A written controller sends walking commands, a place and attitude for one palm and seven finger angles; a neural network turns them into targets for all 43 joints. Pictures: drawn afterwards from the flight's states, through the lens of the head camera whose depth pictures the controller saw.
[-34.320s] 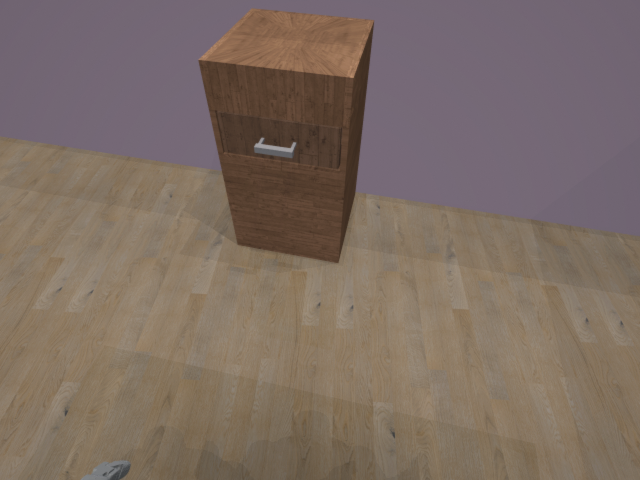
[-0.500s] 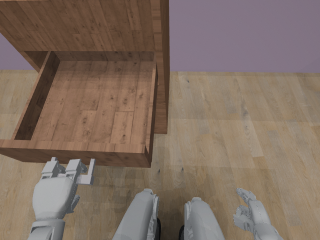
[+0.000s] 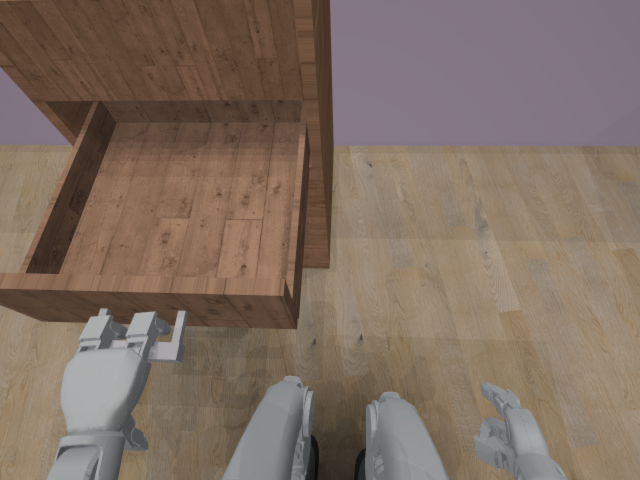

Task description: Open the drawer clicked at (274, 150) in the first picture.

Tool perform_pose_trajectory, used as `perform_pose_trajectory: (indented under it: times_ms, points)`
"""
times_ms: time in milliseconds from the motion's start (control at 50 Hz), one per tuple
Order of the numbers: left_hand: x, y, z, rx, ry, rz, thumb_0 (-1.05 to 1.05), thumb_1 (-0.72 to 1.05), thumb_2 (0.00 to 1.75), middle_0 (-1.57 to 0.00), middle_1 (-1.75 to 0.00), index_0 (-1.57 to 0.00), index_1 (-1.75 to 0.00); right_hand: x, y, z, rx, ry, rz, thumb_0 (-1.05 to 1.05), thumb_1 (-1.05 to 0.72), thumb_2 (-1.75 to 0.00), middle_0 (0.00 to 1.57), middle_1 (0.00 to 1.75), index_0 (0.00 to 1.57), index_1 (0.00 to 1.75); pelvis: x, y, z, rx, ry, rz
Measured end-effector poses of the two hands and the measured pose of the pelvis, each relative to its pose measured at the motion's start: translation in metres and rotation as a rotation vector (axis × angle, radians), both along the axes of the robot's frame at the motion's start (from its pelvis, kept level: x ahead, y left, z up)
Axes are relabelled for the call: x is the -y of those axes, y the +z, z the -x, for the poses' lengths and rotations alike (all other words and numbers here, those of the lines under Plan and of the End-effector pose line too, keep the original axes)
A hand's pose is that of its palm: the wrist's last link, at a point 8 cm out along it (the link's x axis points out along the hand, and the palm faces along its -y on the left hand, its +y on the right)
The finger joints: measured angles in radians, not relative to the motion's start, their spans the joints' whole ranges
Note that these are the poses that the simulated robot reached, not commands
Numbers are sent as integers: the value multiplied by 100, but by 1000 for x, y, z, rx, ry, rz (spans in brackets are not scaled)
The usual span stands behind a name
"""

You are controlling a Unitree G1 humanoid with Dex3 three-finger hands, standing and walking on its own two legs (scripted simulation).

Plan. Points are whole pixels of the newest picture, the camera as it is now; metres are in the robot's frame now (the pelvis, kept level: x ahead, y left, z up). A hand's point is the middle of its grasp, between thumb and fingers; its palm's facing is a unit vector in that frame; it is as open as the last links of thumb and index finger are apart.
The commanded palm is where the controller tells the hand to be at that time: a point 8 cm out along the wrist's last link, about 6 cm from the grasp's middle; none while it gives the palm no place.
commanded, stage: lift the hand off the handle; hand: left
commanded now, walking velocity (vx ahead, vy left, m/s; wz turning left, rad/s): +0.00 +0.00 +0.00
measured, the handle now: (138, 334) +0.27 +0.28 -0.04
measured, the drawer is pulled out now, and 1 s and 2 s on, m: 0.30 0.30 0.30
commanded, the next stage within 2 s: none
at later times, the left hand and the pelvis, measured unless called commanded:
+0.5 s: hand (124, 371) +0.23 +0.27 -0.03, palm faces -0.09 -0.07 -0.99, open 13.7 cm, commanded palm +0.22 +0.27 +0.02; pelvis +0.00 +0.01 +0.03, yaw +0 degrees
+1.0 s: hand (100, 366) +0.23 +0.28 +0.01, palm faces -0.07 -0.09 -0.99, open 13.8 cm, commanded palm +0.21 +0.28 +0.06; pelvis +0.02 +0.03 +0.07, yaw +0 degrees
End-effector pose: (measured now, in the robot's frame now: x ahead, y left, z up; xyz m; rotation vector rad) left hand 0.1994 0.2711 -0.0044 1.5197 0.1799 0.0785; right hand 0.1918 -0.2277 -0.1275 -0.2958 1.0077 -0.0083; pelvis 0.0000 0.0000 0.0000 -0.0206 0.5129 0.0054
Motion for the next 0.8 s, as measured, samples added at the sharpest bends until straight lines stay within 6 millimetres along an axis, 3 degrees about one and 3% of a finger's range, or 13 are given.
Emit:
perform_pose_trajectory:
  times_ms: [200, 420, 600, 800]
  points:
    - [0, 0, -7, 12, 7, -4, 0, -49, 30, -34, -123, -32, -120, -9, -3, 5, -8, -5, -21, 1, -90, -90, 20, 30, 21, 29, -1, 1, 5, 10, 9, 7]
    - [-1, 22, -12, -18, 10, 7, 0, -49, 30, -35, -121, -34, -120, -3, 32, 14, 3, -58, 3, 1, -90, -90, 20, 30, 21, 30, -5, 26, -1, 43, 0, 11]
    - [-4, 30, -12, -21, -4, 18, 0, -49, 30, -36, -120, -34, -120, 5, 53, 9, 19, -64, 45, 1, -90, -90, 20, 30, 21, 30, -11, 38, -7, 62, 2, 20]
    - [-17, 55, -10, 9, 45, -2, 0, -49, 30, -33, -120, -35, -121, -11, 69, -5, 45, -44, 21, 1, -90, -90, 20, 30, 21, 29, -19, 52, -12, 85, 10, 24]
